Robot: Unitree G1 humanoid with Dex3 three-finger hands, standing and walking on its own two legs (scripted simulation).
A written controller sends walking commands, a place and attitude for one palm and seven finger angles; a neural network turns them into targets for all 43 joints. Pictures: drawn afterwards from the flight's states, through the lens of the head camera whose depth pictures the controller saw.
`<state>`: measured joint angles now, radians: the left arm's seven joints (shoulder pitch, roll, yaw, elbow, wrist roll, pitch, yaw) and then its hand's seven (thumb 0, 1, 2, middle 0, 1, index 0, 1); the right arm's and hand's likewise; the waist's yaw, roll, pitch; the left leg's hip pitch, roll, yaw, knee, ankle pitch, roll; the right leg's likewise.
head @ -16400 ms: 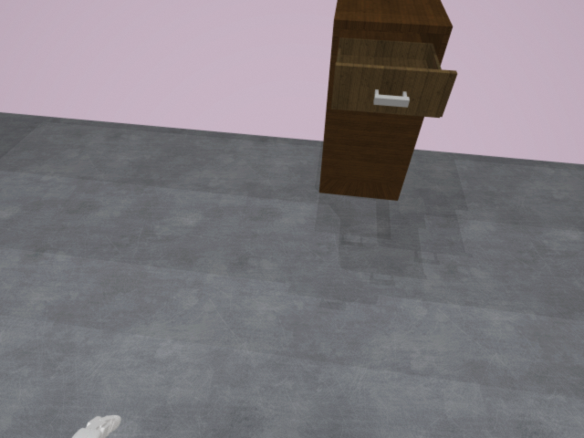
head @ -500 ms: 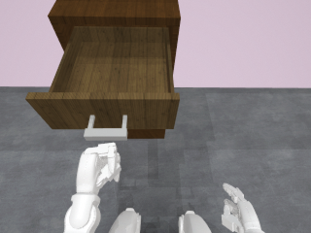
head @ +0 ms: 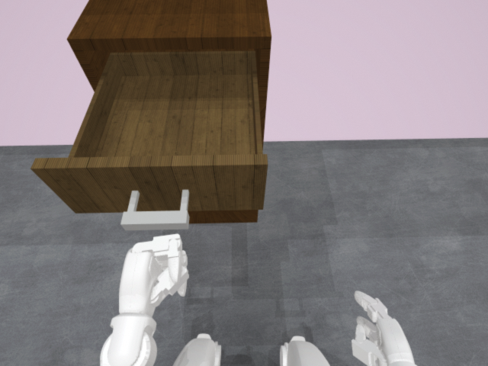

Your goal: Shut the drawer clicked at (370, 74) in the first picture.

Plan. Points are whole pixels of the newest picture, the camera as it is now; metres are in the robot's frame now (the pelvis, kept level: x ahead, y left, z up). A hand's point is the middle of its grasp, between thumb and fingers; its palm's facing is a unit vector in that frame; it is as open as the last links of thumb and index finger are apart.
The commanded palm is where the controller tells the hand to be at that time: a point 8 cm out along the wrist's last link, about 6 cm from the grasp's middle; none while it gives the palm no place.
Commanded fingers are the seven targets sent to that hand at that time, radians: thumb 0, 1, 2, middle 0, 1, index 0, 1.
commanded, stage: push the drawer shut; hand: left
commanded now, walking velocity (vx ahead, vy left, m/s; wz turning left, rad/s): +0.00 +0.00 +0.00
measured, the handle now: (158, 208) +0.36 +0.16 +0.04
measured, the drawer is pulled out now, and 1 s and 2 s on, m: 0.29 0.20 0.08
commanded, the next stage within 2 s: none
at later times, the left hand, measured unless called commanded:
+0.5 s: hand (182, 236) +0.31 +0.11 +0.04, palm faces +0.00 -1.00 -0.04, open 2.9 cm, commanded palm +0.30 +0.17 +0.04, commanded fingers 0.00 0.90 0.90 -1.40 -1.60 -1.40 -1.60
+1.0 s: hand (187, 200) +0.37 +0.11 +0.04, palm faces +0.02 -1.00 -0.05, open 3.0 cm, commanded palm +0.36 +0.17 +0.04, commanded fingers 0.00 0.90 0.90 -1.40 -1.60 -1.40 -1.60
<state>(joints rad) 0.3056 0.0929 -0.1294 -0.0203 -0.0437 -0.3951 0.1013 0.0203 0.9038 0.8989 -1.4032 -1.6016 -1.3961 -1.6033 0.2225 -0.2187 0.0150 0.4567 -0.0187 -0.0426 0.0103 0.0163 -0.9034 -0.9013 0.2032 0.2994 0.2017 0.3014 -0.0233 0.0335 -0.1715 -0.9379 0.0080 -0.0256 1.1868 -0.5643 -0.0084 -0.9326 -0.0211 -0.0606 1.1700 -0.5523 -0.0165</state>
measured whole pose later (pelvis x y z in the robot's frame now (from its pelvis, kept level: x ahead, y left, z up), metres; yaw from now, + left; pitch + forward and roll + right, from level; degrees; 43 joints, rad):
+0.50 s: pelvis -0.01 +0.00 +0.00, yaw +0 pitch +18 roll -1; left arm -0.02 0.14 -0.03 0.23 -0.09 -0.39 0.05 -0.05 0.87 0.93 -1.40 -1.60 -1.40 -1.60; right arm 0.21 -0.24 0.01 0.54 -0.01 -0.03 -0.01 0.02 -0.90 -0.90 0.20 0.30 0.20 0.30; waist -0.04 0.03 -0.15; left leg -0.97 0.01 -0.04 1.19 -0.54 -0.01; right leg -0.96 -0.02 -0.07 1.17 -0.53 -0.02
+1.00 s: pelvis -0.02 +0.01 +0.00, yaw -1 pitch +19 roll -1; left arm -0.32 0.13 0.04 0.54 -0.06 -0.43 0.12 -0.03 0.89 0.93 -1.40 -1.60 -1.40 -1.60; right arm 0.25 -0.23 0.01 0.59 -0.02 0.00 0.01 0.01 -0.90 -0.90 0.20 0.30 0.20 0.30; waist -0.07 0.03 -0.15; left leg -0.98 0.00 -0.01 1.17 -0.52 0.01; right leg -0.98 -0.02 -0.04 1.14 -0.50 0.00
